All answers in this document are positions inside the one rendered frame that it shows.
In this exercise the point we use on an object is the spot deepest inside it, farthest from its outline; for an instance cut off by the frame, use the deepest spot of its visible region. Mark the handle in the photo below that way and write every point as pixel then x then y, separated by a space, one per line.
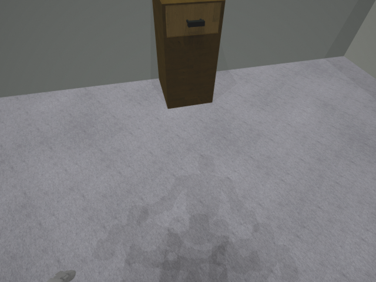
pixel 195 23

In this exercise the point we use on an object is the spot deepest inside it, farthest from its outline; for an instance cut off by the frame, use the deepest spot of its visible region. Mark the cabinet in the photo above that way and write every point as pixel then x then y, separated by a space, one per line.
pixel 187 64

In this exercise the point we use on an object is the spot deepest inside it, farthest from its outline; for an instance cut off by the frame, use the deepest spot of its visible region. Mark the left robot hand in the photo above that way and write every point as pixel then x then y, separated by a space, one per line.
pixel 63 276

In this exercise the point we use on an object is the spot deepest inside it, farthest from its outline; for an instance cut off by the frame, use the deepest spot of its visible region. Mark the drawer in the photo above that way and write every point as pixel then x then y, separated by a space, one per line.
pixel 176 16

